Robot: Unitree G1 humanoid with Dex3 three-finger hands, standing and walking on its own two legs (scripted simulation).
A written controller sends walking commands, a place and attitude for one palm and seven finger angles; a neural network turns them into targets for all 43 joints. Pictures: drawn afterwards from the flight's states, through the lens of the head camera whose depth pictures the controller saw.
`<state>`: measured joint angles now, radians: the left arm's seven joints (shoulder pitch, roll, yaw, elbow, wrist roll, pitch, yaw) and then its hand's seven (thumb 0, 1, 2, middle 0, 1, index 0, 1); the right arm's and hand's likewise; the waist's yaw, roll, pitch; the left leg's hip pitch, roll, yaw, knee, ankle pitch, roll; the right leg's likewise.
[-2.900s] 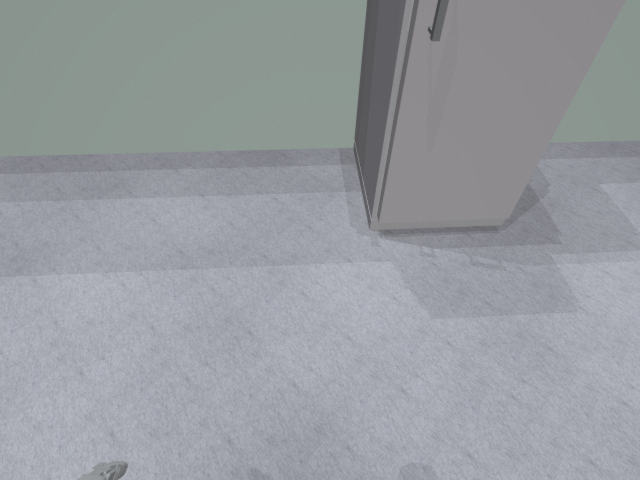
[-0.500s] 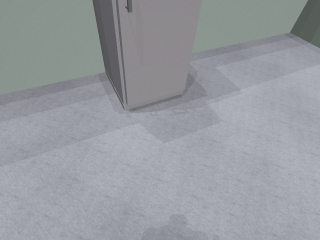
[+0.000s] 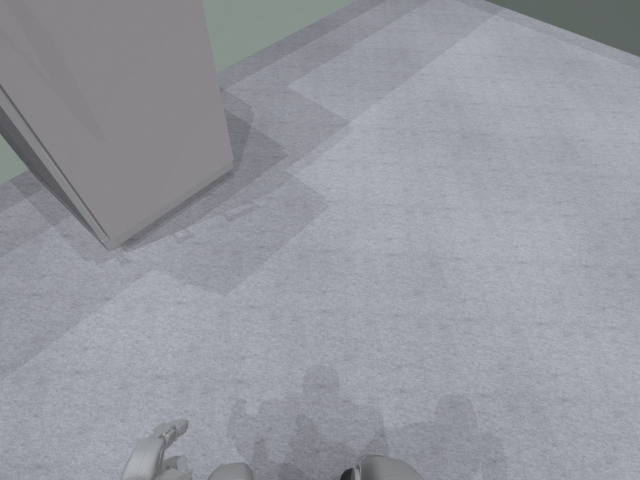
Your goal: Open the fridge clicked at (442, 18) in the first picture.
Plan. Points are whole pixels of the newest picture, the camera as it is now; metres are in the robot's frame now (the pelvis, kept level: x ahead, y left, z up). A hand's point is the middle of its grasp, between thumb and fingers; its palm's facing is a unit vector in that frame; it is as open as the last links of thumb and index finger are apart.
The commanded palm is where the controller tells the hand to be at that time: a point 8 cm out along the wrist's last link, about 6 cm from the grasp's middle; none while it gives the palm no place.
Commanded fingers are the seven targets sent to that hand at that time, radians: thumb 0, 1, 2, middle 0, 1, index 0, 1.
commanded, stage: walk to a spot facing it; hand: left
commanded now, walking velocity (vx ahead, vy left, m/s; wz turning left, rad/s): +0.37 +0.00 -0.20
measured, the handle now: out of the picture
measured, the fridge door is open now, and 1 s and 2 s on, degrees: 0 0 0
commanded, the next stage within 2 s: turn to face it in 0.90 s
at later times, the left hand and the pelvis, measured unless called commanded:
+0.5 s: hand (162, 392) +0.25 +0.24 -0.15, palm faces -0.09 -0.99 -0.14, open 7.4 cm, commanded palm none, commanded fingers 0.00 0.90 0.90 -0.20 -0.30 -0.20 -0.30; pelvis +0.20 +0.06 +0.03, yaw -10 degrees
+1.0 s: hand (268, 232) +0.55 +0.10 -0.15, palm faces -0.28 -0.93 -0.22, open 7.2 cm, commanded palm none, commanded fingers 0.00 0.90 0.90 -0.20 -0.30 -0.20 -0.30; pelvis +0.41 -0.05 +0.01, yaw -19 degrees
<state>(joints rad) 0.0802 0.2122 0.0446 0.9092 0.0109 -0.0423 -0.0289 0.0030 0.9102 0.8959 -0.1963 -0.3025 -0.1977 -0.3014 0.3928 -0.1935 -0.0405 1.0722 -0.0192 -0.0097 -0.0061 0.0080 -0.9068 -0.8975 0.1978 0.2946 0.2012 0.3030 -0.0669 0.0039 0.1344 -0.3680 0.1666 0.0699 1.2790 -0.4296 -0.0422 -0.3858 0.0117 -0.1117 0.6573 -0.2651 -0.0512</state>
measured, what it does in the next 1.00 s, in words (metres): walks ahead, turning right: left foot, then right foot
